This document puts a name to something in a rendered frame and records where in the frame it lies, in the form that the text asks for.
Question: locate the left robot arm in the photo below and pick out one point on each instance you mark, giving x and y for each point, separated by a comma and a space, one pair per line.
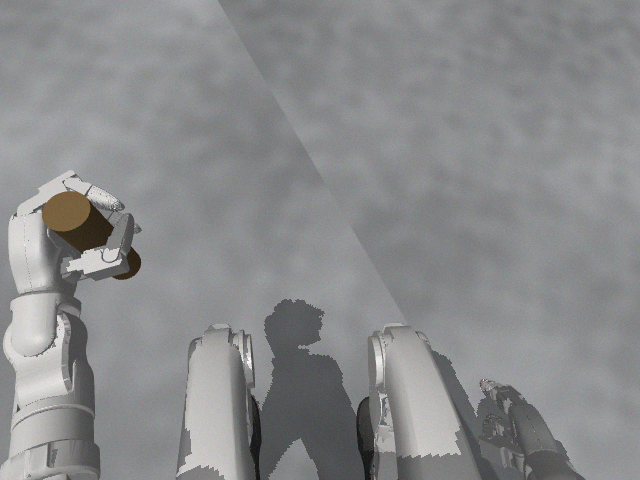
52, 429

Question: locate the can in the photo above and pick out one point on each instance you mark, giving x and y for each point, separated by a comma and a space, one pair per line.
75, 219

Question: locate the right robot arm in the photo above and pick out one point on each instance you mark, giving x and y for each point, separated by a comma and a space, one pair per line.
548, 465

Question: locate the right robot hand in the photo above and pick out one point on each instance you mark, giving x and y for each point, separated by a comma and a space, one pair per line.
507, 443

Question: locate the right robot foot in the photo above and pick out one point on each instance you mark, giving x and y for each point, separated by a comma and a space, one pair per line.
365, 437

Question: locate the left robot hand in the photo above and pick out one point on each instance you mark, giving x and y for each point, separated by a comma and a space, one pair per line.
41, 260

